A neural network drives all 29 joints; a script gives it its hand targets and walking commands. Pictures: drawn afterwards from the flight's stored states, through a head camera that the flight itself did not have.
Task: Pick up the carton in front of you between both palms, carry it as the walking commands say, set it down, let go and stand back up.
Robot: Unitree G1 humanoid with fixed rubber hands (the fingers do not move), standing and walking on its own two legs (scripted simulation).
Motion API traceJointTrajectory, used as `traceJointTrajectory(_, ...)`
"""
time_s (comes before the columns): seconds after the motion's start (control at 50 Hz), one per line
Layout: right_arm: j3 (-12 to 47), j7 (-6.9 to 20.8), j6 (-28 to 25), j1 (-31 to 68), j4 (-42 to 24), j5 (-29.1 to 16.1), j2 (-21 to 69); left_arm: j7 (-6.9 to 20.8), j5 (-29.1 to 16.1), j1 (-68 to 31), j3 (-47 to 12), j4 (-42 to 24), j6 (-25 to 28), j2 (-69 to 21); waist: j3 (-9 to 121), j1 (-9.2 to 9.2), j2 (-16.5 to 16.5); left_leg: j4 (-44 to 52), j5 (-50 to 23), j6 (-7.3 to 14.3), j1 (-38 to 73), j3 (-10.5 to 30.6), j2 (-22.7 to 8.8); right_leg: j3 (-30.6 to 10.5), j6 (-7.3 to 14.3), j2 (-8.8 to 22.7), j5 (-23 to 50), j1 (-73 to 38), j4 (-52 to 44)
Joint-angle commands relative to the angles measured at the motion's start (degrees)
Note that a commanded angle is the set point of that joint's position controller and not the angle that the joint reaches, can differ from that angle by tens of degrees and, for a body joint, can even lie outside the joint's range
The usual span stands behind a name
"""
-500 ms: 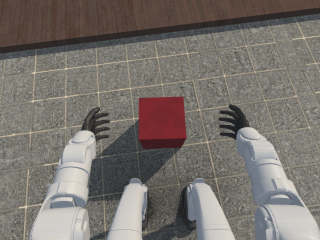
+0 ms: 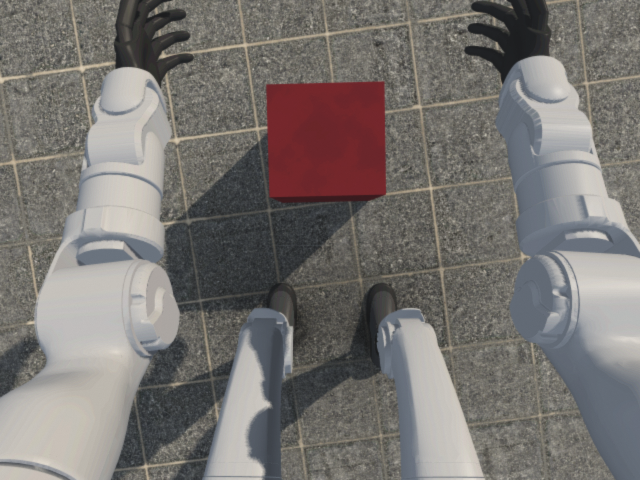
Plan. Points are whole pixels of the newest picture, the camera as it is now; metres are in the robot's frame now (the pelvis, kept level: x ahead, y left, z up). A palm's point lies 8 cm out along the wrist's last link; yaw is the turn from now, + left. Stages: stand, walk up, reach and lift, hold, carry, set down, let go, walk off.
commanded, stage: reach and lift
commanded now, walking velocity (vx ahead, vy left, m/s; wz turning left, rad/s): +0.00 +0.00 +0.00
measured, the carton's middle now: (325, 151) +0.51 +0.01 -0.53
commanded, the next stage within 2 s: none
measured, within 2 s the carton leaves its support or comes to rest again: leaves its support in 1.74 s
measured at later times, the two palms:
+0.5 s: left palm (208, 137) +0.50 +0.21 -0.34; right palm (446, 130) +0.51 -0.18 -0.34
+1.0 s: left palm (234, 143) +0.52 +0.19 -0.46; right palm (422, 141) +0.52 -0.17 -0.46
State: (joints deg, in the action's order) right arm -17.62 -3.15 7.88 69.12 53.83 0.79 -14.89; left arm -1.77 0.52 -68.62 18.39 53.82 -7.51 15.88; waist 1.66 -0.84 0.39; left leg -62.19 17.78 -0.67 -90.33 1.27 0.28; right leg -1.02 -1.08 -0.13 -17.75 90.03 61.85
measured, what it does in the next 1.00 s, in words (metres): lowers itself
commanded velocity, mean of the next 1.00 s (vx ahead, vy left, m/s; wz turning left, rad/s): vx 0.00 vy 0.00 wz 0.00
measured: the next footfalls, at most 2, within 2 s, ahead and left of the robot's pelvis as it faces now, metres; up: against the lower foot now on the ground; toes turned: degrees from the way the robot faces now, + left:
none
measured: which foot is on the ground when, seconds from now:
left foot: down 0.00-1.00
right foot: down 0.00-1.00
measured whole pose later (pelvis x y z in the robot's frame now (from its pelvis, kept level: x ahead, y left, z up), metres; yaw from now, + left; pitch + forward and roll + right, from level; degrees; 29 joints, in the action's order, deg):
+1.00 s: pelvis -0.04 +0.00 -0.28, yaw +0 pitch +37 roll +0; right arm -4.5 -7.1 3.1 86.7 65.4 -12.8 -21.3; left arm -5.8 -13.1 -87.2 4.4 66.9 -2.7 23.1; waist -23.3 -0.5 0.4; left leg -126.6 34.3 -2.0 -129.5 2.0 1.6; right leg -2.3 -3.2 -2.6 -34.6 129.1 126.4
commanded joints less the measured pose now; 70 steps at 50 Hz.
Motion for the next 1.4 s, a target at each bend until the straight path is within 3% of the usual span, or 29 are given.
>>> traceJointTrajectory(0.0,-2.6,1.0,-2.7,9.0,-5.7,2.4,-3.8,1.1,2.1,-9.3,2.5,-5.8,2.7,4.2,61.1,-0.37,-0.5,1.3,-30.4,-1.5,32.1,-1.7,3.2,1.5,-0.8,-3.7,27.8,-29.6,-1.0)
traceJointTrajectory(0.08,-4.8,1.5,-4.0,6.9,-5.3,4.8,-1.3,1.7,4.6,-6.8,5.1,-5.1,4.0,1.8,55.9,-0.55,-0.1,-2.5,-30.0,-2.0,24.0,-1.3,2.8,1.4,-1.3,-3.6,27.3,-21.4,2.9)
traceJointTrajectory(0.2,-4.8,0.4,-4.5,5.7,-4.1,5.2,-0.9,1.0,5.1,-5.3,5.6,-3.7,4.6,1.4,54.5,-0.53,0.1,-13.6,-23.3,-2.9,11.3,-2.2,3.3,1.9,-2.0,-3.9,21.1,-10.3,14.5)
traceJointTrajectory(0.4,5.5,-3.6,-3.3,15.4,-8.1,-6.1,-7.9,-2.7,-6.0,-15.2,-4.4,-7.1,3.7,9.7,69.5,-0.71,0.7,-34.0,-17.0,-3.2,5.0,-4.6,3.4,3.7,-2.5,-4.0,16.8,-9.1,35.5)
traceJointTrajectory(0.52,8.9,-4.5,-1.8,23.8,-5.5,-10.5,-10.9,-3.7,-10.4,-23.8,-8.2,-4.2,2.2,12.5,65.2,-0.86,0.0,-40.9,-5.7,-2.9,1.1,-5.5,2.1,4.6,-2.0,-2.9,5.0,-3.9,42.0)
traceJointTrajectory(0.64,9.8,-4.3,-1.8,29.9,2.6,-11.4,-12.6,-4.0,-11.2,-30.2,-9.6,3.3,2.0,13.5,55.2,-0.48,-0.2,-45.8,2.0,-2.5,-4.1,-4.7,1.0,4.2,-1.7,-1.8,-2.6,1.8,47.0)
traceJointTrajectory(0.76,10.5,-3.5,-4.2,33.1,8.3,-11.5,-13.6,-3.6,-11.2,-33.1,-10.5,8.9,4.3,14.2,48.6,-0.51,-0.3,-50.8,0.0,-2.2,-6.2,-3.4,0.3,3.1,-1.7,-1.3,-0.9,5.7,52.0)
traceJointTrajectory(0.84,11.4,-3.6,-5.6,35.8,6.6,-12.0,-14.1,-3.8,-12.3,-35.8,-11.2,7.1,5.7,15.3,49.1,-0.49,1.0,-53.4,-3.9,-1.8,-5.9,-2.9,0.5,3.2,-1.8,-1.5,2.6,5.6,54.8)
traceJointTrajectory(1.0,13.6,-4.2,-6.1,32.0,4.7,-14.5,-12.1,-4.3,-14.2,-32.7,-14.2,7.1,6.1,13.4,55.0,-0.68,-0.4,-56.3,-12.2,-2.1,0.6,-3.3,1.5,4.0,-2.0,-2.6,9.7,2.4,57.2)
traceJointTrajectory(1.12,12.2,-4.0,-6.1,29.0,7.7,-12.9,-10.4,-3.9,-12.4,-30.1,-12.5,9.5,6.1,11.7,46.7,-0.11,-0.3,-55.2,-7.8,-1.8,-5.3,-3.1,1.6,3.5,-1.8,-2.6,5.9,7.6,56.1)
traceJointTrajectory(1.34,14.0,-4.0,-5.6,37.0,6.7,-12.2,-3.5,-3.7,-12.3,-38.2,-15.2,8.8,5.5,5.1,44.2,-0.45,0.3,-53.8,-1.7,-1.6,-5.7,-3.5,2.6,3.9,-1.5,-3.7,0.9,5.0,54.6)
traceJointTrajectory(1.36,13.8,-3.8,-5.4,37.7,6.7,-11.2,-1.4,-3.2,-11.8,-39.2,-15.3,8.7,5.3,2.6,43.6,-0.16,0.3,-53.8,-1.2,-1.5,-5.6,-3.5,2.9,3.8,-1.4,-4.0,0.5,4.6,54.4)
traceJointTrajectory(1.38,15.2,-2.3,-4.9,40.6,6.1,-10.7,6.6,-1.6,-11.8,-41.9,-17.1,8.0,4.8,-6.0,43.4,0.54,0.0,-53.9,-0.9,-1.3,-5.6,-3.3,3.4,3.5,-1.0,-4.6,0.5,4.4,54.6)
